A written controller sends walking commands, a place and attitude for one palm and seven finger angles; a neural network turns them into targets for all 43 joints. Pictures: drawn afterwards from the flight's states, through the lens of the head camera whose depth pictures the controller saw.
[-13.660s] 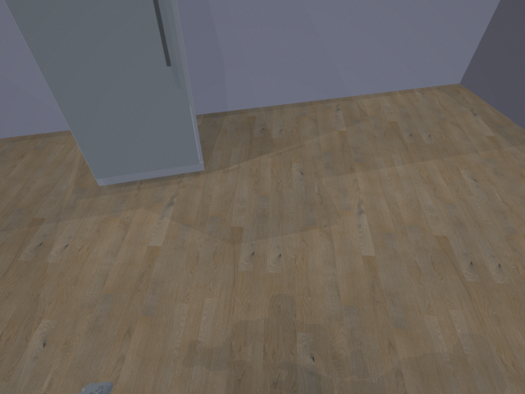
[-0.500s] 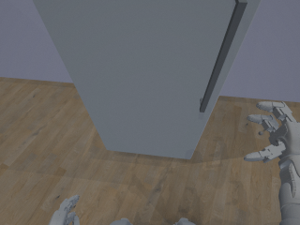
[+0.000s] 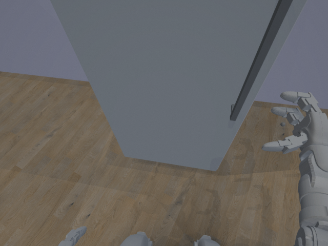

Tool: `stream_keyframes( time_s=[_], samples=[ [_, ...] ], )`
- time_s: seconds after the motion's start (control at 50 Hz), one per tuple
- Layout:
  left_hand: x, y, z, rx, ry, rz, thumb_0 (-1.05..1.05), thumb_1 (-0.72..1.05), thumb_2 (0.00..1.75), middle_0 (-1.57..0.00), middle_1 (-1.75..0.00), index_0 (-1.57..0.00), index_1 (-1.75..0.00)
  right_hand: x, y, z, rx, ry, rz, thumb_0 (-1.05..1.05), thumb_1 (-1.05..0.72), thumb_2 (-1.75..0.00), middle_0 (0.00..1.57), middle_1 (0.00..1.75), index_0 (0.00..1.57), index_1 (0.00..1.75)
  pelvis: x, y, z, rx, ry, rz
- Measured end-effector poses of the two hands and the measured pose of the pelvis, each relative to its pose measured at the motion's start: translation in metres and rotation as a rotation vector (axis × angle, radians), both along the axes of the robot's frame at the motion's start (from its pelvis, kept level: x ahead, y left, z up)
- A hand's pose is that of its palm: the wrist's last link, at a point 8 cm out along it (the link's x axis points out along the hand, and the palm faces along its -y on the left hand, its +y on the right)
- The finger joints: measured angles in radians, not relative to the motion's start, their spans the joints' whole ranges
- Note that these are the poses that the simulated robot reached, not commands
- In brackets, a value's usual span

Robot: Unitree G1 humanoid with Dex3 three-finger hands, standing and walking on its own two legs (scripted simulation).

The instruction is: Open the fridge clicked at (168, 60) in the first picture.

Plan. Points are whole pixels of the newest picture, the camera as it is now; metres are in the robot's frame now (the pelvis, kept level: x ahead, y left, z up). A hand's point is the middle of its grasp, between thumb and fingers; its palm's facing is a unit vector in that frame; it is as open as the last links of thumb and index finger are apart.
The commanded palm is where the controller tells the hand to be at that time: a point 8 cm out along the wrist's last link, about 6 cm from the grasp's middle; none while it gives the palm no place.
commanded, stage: move the hooked fingers beside the handle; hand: right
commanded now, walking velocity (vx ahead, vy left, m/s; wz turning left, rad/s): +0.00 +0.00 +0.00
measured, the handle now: (251, 69) +0.52 -0.15 +0.13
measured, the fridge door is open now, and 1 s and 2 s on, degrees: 0 0 0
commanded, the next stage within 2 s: feel for the door with the fingertips in 1.16 s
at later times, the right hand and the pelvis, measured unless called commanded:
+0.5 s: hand (271, 106) +0.46 -0.21 +0.07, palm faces +0.05 +1.00 -0.01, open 14.0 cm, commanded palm +0.43 -0.26 +0.06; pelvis +0.00 +0.01 -0.01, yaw +1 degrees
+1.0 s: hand (268, 111) +0.45 -0.21 +0.06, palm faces +0.04 +1.00 +0.00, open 14.0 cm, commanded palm +0.42 -0.25 +0.06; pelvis +0.00 +0.00 -0.01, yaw +1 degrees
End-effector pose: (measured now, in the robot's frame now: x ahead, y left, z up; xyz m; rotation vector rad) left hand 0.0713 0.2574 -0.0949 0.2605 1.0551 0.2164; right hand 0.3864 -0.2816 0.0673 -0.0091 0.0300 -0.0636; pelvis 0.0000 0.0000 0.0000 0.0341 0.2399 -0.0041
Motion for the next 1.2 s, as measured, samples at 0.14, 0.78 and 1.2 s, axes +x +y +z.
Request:
stream_keyframes(
  time_s=[0.14,0.78,1.2],
  samples=[
    [-0.015,0.006,-0.005,-0.001,0.053,0.023,0.01,0.9,0.9,-0.2,-0.3,-0.2,-0.3,0.014,0.008,0.005,0.0,-0.022,0.004,-0.02,0.5,-0.3,0.3,1.2,0.3,1.2,0.0,0.003,-0.002,-0.001,0.01,0.001],
    [-0.034,0.007,-0.01,-0.004,0.15,0.071,0.01,0.9,0.9,-0.2,-0.3,-0.2,-0.3,0.035,0.006,-0.002,-0.004,-0.024,-0.011,-0.02,0.5,-0.3,0.3,1.2,0.3,1.2,0.003,0.004,-0.007,0.007,0.046,0.011],
    [-0.024,-0.003,-0.013,-0.026,0.113,0.05,0.01,0.9,0.9,-0.2,-0.3,-0.2,-0.3,0.039,0.017,-0.004,-0.012,-0.011,-0.017,-0.02,0.5,-0.3,0.3,1.2,0.3,1.2,0.0,0.0,-0.008,0.004,0.042,0.014]
  ],
)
